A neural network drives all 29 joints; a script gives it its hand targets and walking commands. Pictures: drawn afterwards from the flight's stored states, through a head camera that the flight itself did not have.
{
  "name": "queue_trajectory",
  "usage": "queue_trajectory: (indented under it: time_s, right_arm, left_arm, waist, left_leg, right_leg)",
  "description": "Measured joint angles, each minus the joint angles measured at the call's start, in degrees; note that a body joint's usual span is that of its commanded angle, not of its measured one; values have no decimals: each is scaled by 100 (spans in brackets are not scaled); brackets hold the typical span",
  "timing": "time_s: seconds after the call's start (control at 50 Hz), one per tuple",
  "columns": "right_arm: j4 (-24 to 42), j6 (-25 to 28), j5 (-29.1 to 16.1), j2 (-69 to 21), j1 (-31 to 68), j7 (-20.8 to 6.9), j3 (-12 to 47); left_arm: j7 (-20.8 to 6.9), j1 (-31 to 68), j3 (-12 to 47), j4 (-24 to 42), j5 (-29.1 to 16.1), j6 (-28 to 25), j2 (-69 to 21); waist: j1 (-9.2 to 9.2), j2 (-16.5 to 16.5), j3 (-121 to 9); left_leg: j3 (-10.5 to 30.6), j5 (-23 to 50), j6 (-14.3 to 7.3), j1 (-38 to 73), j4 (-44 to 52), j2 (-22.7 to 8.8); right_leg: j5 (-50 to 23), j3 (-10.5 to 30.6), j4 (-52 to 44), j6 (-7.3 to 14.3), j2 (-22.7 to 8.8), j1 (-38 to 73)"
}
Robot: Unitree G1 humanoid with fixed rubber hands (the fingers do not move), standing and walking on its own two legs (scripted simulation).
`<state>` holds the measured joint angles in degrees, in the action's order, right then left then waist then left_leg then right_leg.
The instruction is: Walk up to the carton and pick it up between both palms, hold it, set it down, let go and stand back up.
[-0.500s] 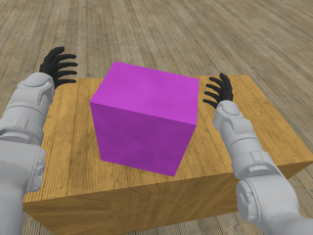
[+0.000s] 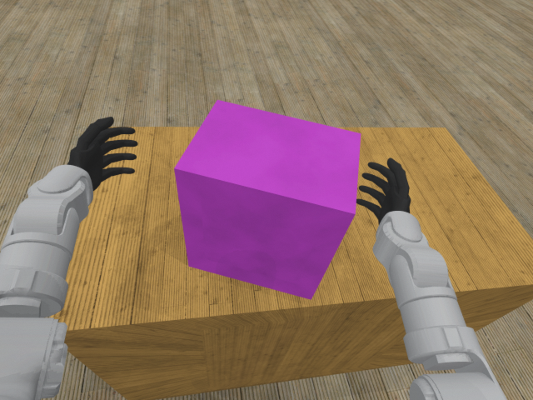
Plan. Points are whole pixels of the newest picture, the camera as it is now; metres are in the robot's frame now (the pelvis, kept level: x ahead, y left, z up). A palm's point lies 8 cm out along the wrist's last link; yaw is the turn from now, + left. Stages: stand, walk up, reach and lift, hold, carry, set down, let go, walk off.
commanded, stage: set down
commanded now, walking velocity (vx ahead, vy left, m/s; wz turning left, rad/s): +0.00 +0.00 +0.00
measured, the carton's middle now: (267, 205) +0.43 -0.05 +0.02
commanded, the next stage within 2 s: none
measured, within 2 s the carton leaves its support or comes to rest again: neither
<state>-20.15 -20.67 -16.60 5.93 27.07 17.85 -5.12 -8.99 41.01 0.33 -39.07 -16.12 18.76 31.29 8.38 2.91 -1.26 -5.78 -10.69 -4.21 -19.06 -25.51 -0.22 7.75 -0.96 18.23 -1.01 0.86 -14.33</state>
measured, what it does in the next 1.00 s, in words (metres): stands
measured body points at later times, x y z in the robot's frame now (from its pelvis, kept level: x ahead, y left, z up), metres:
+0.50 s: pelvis +0.01 +0.01 +0.00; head +0.04 +0.04 +0.45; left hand +0.38 +0.24 +0.08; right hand +0.32 -0.21 +0.07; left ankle +0.03 +0.06 -0.74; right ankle +0.01 -0.14 -0.74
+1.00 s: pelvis +0.01 -0.01 +0.00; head +0.05 +0.03 +0.45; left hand +0.30 +0.26 +0.03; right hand +0.26 -0.19 +0.04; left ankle +0.03 +0.06 -0.74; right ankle +0.01 -0.14 -0.74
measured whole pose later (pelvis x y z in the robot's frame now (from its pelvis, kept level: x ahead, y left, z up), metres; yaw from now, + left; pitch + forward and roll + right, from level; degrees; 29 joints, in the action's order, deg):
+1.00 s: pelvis +0.01 -0.01 +0.00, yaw +0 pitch -3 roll -2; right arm 5.4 -14.9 -14.1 2.1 -9.0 20.4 0.6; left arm -11.2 1.6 -2.5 -7.9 -18.7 11.1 31.1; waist -0.5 2.5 7.3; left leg -5.4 -13.6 -3.4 -11.0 -26.8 -0.9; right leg 10.4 -1.1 18.9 -0.4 1.6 -6.0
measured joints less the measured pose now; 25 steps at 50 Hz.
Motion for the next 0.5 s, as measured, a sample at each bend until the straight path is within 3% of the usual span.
queue_trajectory:
  time_s: [0.14, 0.34, 0.5]
  right_arm:
    - [477, -164, -10, 90, -441, -72, -66]
    - [1075, -166, -1, 102, -1101, -188, -78]
    - [1575, -31, -4, 66, -1669, -93, 42]
  left_arm:
    - [-34, -571, -41, 815, -31, 291, -52]
    - [63, -1342, -22, 1607, -150, 306, -90]
    - [9, -2003, -136, 2276, -183, 266, -112]
  waist:
    - [-153, -62, 179]
    - [-369, -94, 343]
    - [-508, -94, 504]
  left_leg:
    - [0, -63, -46, 190, -29, 29]
    - [-29, -135, -63, 281, -97, 33]
    - [-41, -162, -39, 422, -80, 10]
  right_leg:
    - [1, 1, -77, -49, -27, 242]
    - [61, 31, -10, -48, -36, 323]
    - [70, 50, -48, -57, -13, 465]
